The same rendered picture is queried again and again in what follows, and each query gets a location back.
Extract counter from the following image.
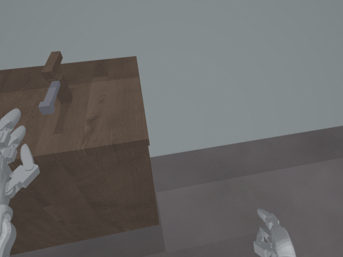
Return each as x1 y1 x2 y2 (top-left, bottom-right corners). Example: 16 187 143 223
0 51 159 255

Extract right robot hand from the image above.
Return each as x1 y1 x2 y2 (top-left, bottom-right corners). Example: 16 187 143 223
253 208 296 257

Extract left robot hand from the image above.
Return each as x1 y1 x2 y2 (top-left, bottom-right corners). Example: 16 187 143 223
0 108 40 206

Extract tap lever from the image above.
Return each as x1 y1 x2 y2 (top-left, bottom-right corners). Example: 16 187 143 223
38 81 61 115

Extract robot left forearm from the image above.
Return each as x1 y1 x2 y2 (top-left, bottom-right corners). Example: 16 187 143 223
0 203 17 257

